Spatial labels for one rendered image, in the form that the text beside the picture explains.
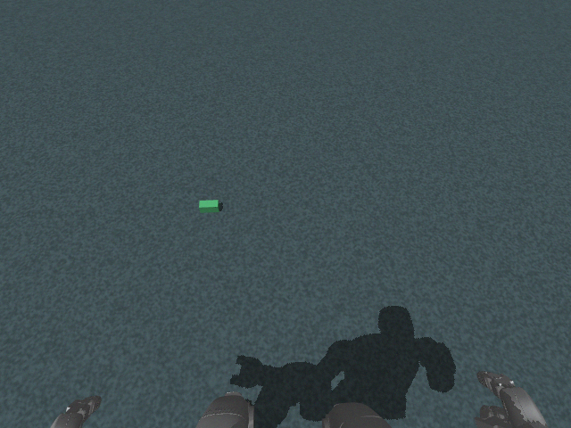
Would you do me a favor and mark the right robot hand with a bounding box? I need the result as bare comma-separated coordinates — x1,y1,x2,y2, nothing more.
475,371,548,428

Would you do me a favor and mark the left robot hand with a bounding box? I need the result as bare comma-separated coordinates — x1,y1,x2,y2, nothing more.
51,396,102,428

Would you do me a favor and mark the small box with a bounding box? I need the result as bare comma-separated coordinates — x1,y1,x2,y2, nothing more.
199,200,219,213

